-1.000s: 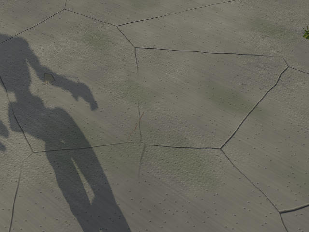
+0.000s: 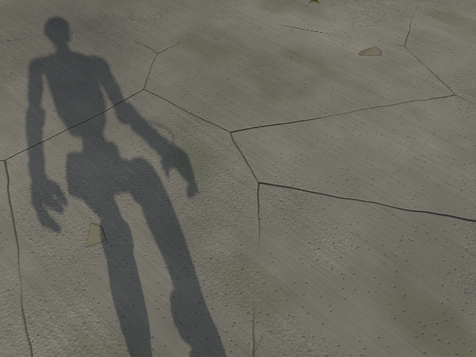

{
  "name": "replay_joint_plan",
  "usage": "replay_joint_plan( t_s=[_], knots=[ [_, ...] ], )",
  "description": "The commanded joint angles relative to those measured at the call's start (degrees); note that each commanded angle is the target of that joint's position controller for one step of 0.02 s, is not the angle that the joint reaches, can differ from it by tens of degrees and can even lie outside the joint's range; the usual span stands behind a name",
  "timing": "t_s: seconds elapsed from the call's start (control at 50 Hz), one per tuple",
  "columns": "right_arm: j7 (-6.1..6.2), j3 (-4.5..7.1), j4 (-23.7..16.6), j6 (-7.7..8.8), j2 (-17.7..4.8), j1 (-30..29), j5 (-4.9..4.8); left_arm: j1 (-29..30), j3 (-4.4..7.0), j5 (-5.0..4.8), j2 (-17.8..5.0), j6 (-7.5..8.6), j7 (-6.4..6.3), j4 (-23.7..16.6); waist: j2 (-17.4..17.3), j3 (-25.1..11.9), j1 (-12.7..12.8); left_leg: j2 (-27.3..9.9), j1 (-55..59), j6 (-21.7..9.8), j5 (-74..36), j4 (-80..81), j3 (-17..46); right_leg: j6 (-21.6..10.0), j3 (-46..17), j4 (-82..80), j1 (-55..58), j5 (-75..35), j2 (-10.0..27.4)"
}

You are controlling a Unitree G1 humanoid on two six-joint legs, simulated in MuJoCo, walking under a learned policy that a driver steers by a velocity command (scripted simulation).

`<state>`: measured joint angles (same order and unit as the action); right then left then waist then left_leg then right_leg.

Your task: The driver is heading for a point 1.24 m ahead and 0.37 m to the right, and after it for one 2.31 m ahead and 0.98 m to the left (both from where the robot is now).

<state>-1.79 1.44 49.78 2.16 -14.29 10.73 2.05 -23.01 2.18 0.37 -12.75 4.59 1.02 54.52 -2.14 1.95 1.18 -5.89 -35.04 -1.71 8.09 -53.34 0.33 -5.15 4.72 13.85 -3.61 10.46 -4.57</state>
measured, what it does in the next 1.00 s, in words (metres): walks ahead: left foot, then right foot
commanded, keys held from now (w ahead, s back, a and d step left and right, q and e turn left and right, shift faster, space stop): w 0.52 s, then w+e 0.48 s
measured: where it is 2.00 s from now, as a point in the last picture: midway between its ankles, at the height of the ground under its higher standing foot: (310, 212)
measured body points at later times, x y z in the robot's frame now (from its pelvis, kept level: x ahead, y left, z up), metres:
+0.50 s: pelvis +0.27 +0.06 +0.00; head +0.28 +0.07 +0.45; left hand +0.36 +0.32 -0.14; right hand +0.26 -0.20 -0.14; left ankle +0.26 +0.12 -0.75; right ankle +0.32 -0.10 -0.67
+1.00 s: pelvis +0.53 -0.01 -0.01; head +0.56 -0.03 +0.44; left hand +0.63 +0.25 -0.14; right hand +0.58 -0.28 -0.14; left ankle +0.55 +0.14 -0.66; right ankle +0.54 -0.06 -0.75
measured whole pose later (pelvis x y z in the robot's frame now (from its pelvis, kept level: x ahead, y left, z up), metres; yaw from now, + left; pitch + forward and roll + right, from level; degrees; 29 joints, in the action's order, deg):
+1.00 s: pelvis +0.53 -0.01 -0.01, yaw -13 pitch +0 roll +0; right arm -0.2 2.3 50.4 4.1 -13.4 10.5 2.4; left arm -16.4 4.2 0.2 -14.5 2.5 0.4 53.8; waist -1.2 3.3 0.5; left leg -4.5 -29.3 -0.1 17.5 -64.5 1.0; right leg -7.9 0.7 22.4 -12.7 9.6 -7.8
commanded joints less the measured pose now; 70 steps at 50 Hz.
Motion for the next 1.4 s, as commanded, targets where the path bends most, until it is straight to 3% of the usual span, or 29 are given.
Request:
replay_joint_plan(
  t_s=[0.02, 0.16, 0.2, 0.22, 0.24, 0.26, 0.28, 0.32, 0.36, 0.42, 0.52, 0.68, 0.74, 0.78, 0.8, 0.82, 0.84, 0.86, 0.9, 0.94, 0.98, 1.08, 1.24, 1.28, 1.32, 1.34, 1.36, 1.38, 1.4],
  knots=[
    [-0.29, -0.23, -4.2, 0.50, -1.6, -5.4, -0.31, -1.2, 1.30, -0.24, -7.2, 0.98, -0.11, -1.7, 5.7, 2.9, 0.1, 0.4, 0.5, 1.1, -6.7, 9.5, -2.9, -6.0, -7.0, -7.4, -3.6, -17.7, 13.3],
    [0.13, 0.04, -6.3, 1.17, -3.2, -11.7, -0.45, -4.2, 1.50, 0.67, -8.7, 0.38, -1.16, 0.9, 6.4, 3.1, 1.1, 3.2, 4.1, -1.9, -3.2, 21.1, -3.8, -5.1, -7.4, -1.9, 7.0, -27.4, 17.6],
    [0.65, 0.88, -4.1, 1.80, -4.4, -4.6, -0.21, -2.4, 1.65, 0.87, -9.4, 0.05, -1.47, 1.0, 6.5, -0.3, -2.4, 6.1, 13.5, -4.0, 1.0, 24.5, -4.7, -3.8, -6.2, 7.2, 8.0, -39.7, 17.2],
    [1.16, 1.65, -0.8, 2.42, -5.6, 4.5, 0.29, -2.0, 1.44, 0.77, -8.9, -0.19, -1.43, 1.1, 4.5, -5.1, -6.2, 7.2, 24.8, -5.6, -0.3, 27.9, -5.1, -2.7, -4.1, 17.8, 5.2, -40.1, 14.7],
    [1.92, 2.91, 1.4, 2.91, -9.7, 15.0, 1.58, -1.7, 0.74, 0.36, -7.2, -0.05, -1.32, -0.6, -0.1, -12.3, -9.8, -2.8, 39.7, -8.7, 3.6, 28.5, 5.7, -1.5, -2.0, 33.7, -5.3, -25.4, 12.1],
    [2.10, 4.57, 2.1, 2.45, -15.4, 18.3, 1.77, -8.3, -0.43, -1.66, -1.3, 0.00, -0.78, -1.9, -14.2, -18.7, -7.0, -18.7, 53.9, -16.7, 8.0, 34.3, 33.4, 1.2, 1.0, 54.8, -26.0, 13.5, 1.2],
    [1.65, 4.12, 1.7, 1.76, -12.3, 14.6, -0.69, -4.5, 1.27, 0.03, -8.0, -0.37, -1.30, -1.2, -5.4, -15.9, -6.8, -16.9, 50.3, -15.9, 8.7, 37.2, 36.4, 0.2, -7.1, 59.6, -31.6, 18.4, 2.6],
    [1.29, 2.57, 0.9, 2.18, -6.3, 6.2, -0.94, 1.9, 1.17, -0.03, -6.5, 0.15, -0.78, -2.7, -0.6, -4.4, -3.5, -12.0, 36.9, -12.9, 0.8, 39.8, 21.0, -0.1, -7.8, 56.1, -31.8, 9.8, 7.3],
    [1.64, 1.73, 2.0, 2.88, -3.4, 4.5, -1.24, 1.5, 1.06, 1.32, -5.2, -1.12, -0.20, -2.1, -1.8, -1.7, -0.4, -7.4, 29.4, -9.7, -4.5, 42.6, 13.0, 1.0, -7.3, 51.0, -26.9, 7.1, 9.5],
    [1.71, 1.86, 4.0, 4.05, -4.3, 7.6, -1.75, 2.5, 0.95, 1.77, -3.9, -2.65, 0.68, -2.2, -1.6, -1.4, 0.7, -6.1, 27.6, -10.3, -9.0, 45.0, 9.0, 2.7, -5.7, 48.4, -26.6, 4.5, 9.8],
    [1.72, 1.85, 6.3, 3.85, -4.7, 12.2, -1.69, 14.1, 0.79, 1.46, -4.1, -3.06, 0.95, -5.8, -0.7, 2.6, -1.3, -4.8, 29.8, -10.5, -8.4, 48.5, 5.7, 4.8, -3.8, 38.2, -34.7, -4.6, 11.6],
    [2.75, 1.68, 9.1, 3.88, -4.4, 17.1, -0.63, 24.2, -0.11, 1.03, -3.1, -2.41, 1.07, -9.5, -1.1, 5.0, -4.0, -7.1, 39.3, -8.2, -18.5, 46.3, -3.4, 1.2, -1.5, 23.4, -33.9, -8.7, 8.0],
    [3.40, 1.94, 9.3, 3.65, -5.6, 15.8, -0.45, 22.5, 0.31, 1.35, -3.5, -1.99, 0.98, -9.6, -1.8, 3.6, -2.3, -8.0, 42.7, -6.8, -36.0, 38.9, -6.6, -1.8, 1.5, 20.3, -28.6, -2.5, 5.2],
    [3.60, 2.38, 9.0, 2.99, -7.2, 14.5, -0.34, 13.8, 1.37, 1.57, -5.0, -1.63, 0.57, -7.2, -2.6, -1.9, 1.4, -7.6, 43.2, -5.8, -51.0, 24.0, -8.9, -4.5, 4.0, 18.4, -18.4, 1.8, 0.7],
    [3.62, 2.42, 8.3, 2.61, -7.6, 13.8, -0.58, 4.8, 2.41, 2.10, -6.7, -1.23, 0.33, -4.3, -1.4, -6.7, 5.2, -6.3, 37.7, -4.5, -46.3, 11.6, -10.5, -6.4, 2.4, 14.8, -6.5, -0.2, 0.2],
    [3.29, 1.77, 5.6, 2.83, -5.7, 13.5, -1.56, -3.7, 4.30, 2.96, -12.4, -1.14, -0.35, -2.9, 5.0, -13.1, 8.0, -3.1, 21.8, -2.4, -27.8, -7.6, -12.0, -11.5, -14.6, 13.0, 9.7, 4.5, 11.9],
    [2.28, 1.79, 3.1, 3.54, -3.5, 14.5, -2.10, -2.4, 5.43, 1.52, -16.1, -1.89, -0.36, -3.5, 17.2, -17.9, 4.6, 10.5, 1.4, 0.1, 20.2, -27.3, -7.3, -19.7, -46.4, 4.0, 21.1, 0.5, 25.3],
    [1.97, 2.33, 2.0, 3.96, -6.5, 9.7, -0.90, 0.7, 5.26, -0.09, -15.3, -2.43, -0.12, -3.6, 8.1, -14.2, 4.1, 6.4, -4.9, -0.9, 17.5, -29.4, 2.4, -18.8, -42.8, 2.9, 18.7, -0.7, 23.6],
    [1.78, 1.99, 0.6, 4.91, -5.0, 5.7, -1.31, 5.9, 3.90, 0.11, -9.4, -2.40, -0.47, -4.0, 0.5, -2.8, 0.9, 1.6, -3.7, -0.8, 10.0, -21.0, 2.2, -14.5, -29.9, 0.8, 3.8, -8.9, 19.8],
    [1.76, 1.85, 0.1, 2.97, -3.9, 6.1, 0.37, 7.9, 3.09, -0.17, -7.1, -1.79, -0.94, -4.0, 1.2, -1.4, -2.3, 0.0, 2.4, 0.9, 9.4, -14.4, 2.4, -11.8, -23.4, -0.7, -4.1, -15.0, 15.0],
    [1.45, 1.74, -0.7, 1.19, -3.1, 5.9, 0.88, 6.2, 3.28, -0.48, -8.3, -0.88, -0.91, -3.7, 2.4, -1.9, -2.9, 0.3, 3.6, 2.4, 9.2, -10.7, 1.3, -11.9, -21.2, -1.3, -6.1, -18.4, 13.3],
    [1.04, 1.59, -5.6, 0.19, -3.5, -5.8, 0.52, 1.0, 3.73, -0.48, -9.9, -0.98, -0.89, -3.5, 4.3, 0.8, 0.4, 0.4, -2.3, 5.1, -1.2, 2.8, -0.1, -9.6, -21.0, -3.2, -5.3, -15.7, 10.8],
    [0.48, 0.58, -11.4, 1.19, -4.2, -17.6, -0.46, -5.2, 3.96, 0.58, -10.9, -1.65, -1.70, -3.9, 6.1, 0.5, 4.7, 4.4, -2.6, 3.9, -5.1, 17.2, 0.4, -7.6, -25.0, 3.4, 4.8, -24.8, 11.5],
    [0.61, 0.78, -11.5, 1.75, -5.5, -14.9, -0.66, -3.1, 4.23, 0.77, -11.8, -1.63, -2.14, -4.8, 6.9, 0.2, 2.5, 5.3, 4.0, 2.6, -2.6, 21.6, 1.2, -6.0, -26.4, 5.9, 3.9, -26.9, 11.9],
    [1.46, 1.77, -8.6, 2.51, -7.8, -4.4, -0.80, 0.5, 4.49, 0.68, -13.1, -1.22, -1.79, -6.0, 6.3, -4.0, -2.5, 8.1, 20.3, 0.6, 0.6, 26.0, 0.1, -3.5, -25.8, 14.7, -0.5, -34.4, 9.6],
    [2.23, 2.60, -7.0, 3.33, -10.1, 3.5, -0.21, 1.4, 4.27, 0.04, -12.3, -0.67, -1.18, -6.4, 2.8, -8.9, -6.5, 4.2, 32.6, -1.5, 0.0, 28.8, 3.3, -2.0, -22.9, 26.0, -5.4, -30.7, 5.8],
    [3.34, 3.53, -7.0, 3.43, -14.6, 12.9, 1.02, 0.4, 2.92, -0.44, -7.4, -0.11, -0.94, -8.5, -4.2, -18.3, -9.0, -11.0, 45.9, -4.1, 10.9, 29.7, 17.8, -1.0, -17.5, 42.2, -12.8, -9.8, 2.3],
    [3.24, 4.48, -7.1, 2.39, -18.2, 9.8, 1.22, -6.9, 2.55, -1.75, -5.1, -0.53, -0.96, -10.0, -17.7, -21.0, -3.2, -21.2, 52.7, -10.8, 13.5, 37.6, 44.0, 0.2, -11.9, 53.6, -29.1, 23.4, -4.9],
    [2.89, 3.69, -8.0, 1.69, -12.0, 5.6, 0.34, -4.9, 2.95, 0.38, -9.8, -1.76, -1.58, -7.5, -5.7, -12.6, -2.2, -19.0, 44.9, -10.4, 21.0, 37.5, 41.0, -0.3, -12.0, 58.1, -33.5, 18.3, 1.5]
  ],
)
Velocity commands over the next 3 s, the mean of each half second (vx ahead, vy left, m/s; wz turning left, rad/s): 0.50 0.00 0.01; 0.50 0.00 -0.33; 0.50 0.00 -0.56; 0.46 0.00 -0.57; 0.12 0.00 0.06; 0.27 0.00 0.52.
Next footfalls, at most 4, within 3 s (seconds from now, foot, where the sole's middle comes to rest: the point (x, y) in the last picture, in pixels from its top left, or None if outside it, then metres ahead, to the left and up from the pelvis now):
0.22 left None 0.30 0.12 -0.78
0.80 right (283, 326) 0.58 -0.06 -0.78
1.34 left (256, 227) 0.93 0.01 -0.78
1.86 right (354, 207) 1.01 -0.33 -0.78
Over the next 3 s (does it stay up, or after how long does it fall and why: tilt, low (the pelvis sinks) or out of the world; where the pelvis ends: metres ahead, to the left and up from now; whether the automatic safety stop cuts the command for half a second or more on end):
stays up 1.13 -0.38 0.00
